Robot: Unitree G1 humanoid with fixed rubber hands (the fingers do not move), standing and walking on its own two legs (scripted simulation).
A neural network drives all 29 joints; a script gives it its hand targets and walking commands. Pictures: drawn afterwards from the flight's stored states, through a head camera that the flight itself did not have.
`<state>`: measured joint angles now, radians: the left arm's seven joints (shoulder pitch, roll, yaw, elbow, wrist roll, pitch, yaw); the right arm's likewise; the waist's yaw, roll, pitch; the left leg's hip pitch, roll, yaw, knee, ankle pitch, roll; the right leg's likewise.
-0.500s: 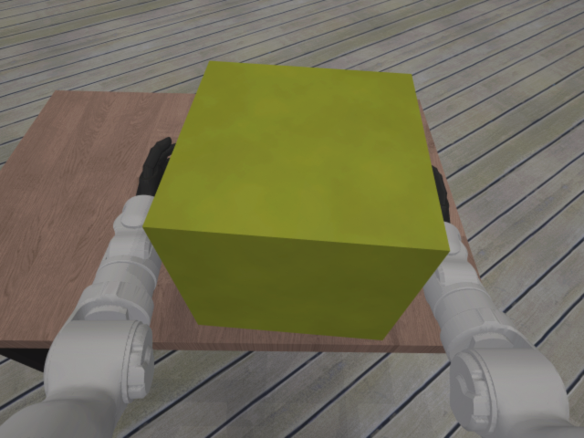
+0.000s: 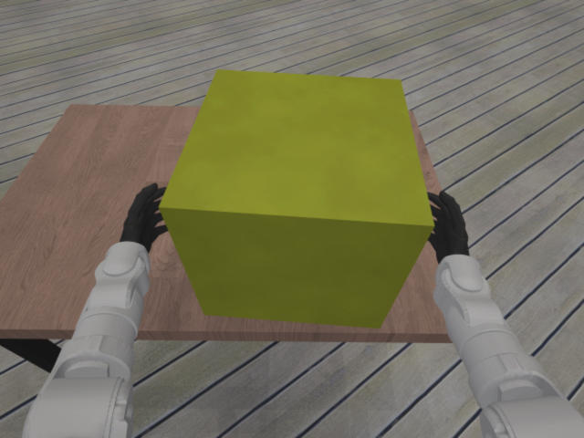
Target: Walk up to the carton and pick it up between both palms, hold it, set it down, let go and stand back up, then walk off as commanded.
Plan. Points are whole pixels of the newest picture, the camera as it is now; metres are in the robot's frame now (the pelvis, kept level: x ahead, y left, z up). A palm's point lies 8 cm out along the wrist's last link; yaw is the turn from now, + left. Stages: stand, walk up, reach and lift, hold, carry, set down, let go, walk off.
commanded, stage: set down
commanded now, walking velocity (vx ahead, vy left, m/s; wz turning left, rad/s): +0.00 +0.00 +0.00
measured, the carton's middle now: (299, 200) +0.46 +0.02 +0.05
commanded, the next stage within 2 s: none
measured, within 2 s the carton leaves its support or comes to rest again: neither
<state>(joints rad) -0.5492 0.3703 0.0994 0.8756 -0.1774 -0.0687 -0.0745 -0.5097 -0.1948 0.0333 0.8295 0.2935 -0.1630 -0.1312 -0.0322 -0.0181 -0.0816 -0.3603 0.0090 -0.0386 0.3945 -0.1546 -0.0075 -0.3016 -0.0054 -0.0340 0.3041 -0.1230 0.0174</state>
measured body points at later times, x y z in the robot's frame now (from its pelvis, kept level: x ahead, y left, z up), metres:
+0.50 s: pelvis -0.02 -0.01 +0.00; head -0.03 +0.01 +0.45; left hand +0.34 +0.26 +0.05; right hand +0.32 -0.22 +0.06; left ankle +0.02 +0.12 -0.75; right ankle +0.01 -0.13 -0.75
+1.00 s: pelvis -0.01 -0.01 +0.00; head -0.05 +0.01 +0.45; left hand +0.27 +0.24 +0.03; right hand +0.24 -0.22 +0.05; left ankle +0.02 +0.12 -0.75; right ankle +0.01 -0.13 -0.75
